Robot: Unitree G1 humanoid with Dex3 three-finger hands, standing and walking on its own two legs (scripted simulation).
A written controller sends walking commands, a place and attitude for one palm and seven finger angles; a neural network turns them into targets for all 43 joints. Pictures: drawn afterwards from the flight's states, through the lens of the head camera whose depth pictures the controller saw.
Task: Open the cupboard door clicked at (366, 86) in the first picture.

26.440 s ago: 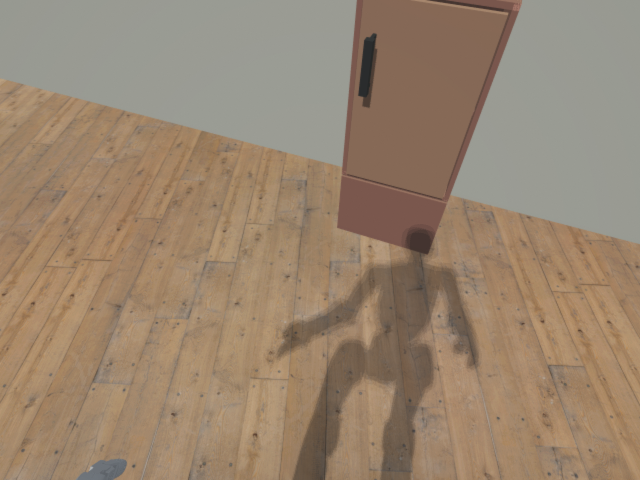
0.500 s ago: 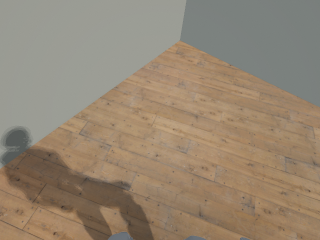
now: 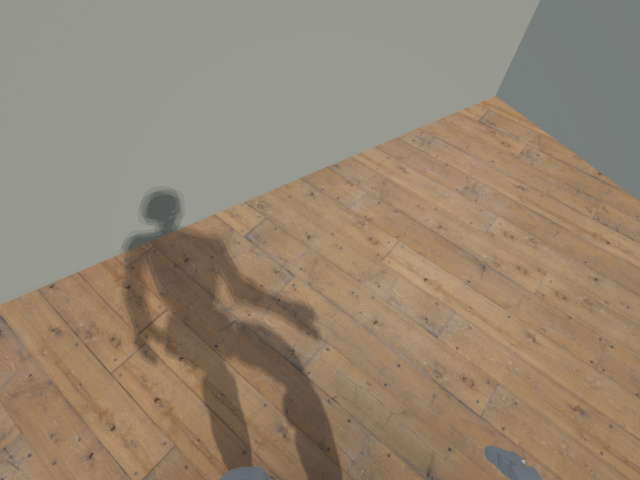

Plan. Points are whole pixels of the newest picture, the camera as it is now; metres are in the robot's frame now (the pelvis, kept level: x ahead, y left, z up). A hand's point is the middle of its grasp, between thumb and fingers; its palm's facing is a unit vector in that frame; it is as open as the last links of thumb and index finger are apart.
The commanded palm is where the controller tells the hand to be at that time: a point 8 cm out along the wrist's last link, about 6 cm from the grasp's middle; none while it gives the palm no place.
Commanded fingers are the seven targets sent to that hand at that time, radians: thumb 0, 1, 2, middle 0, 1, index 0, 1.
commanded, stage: turn to face it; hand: left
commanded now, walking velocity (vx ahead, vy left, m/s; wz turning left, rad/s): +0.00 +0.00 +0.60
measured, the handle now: out of the picture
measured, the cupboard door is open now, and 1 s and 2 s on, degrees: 53 53 53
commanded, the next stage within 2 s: none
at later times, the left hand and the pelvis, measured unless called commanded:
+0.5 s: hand out of the picture +0.05 +0.17 -0.15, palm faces +0.28 -0.93 -0.25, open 7.4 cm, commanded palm none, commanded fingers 0.00 0.90 0.90 -0.20 -0.30 -0.20 -0.30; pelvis +0.02 -0.05 +0.01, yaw +18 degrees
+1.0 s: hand out of the picture +0.02 +0.18 -0.15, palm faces +0.56 -0.77 -0.30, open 7.4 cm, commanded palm none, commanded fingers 0.00 0.90 0.90 -0.20 -0.30 -0.20 -0.30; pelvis +0.05 -0.06 +0.00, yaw +36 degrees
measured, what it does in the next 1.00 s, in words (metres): steps on the spot, turning left: left foot, then right foot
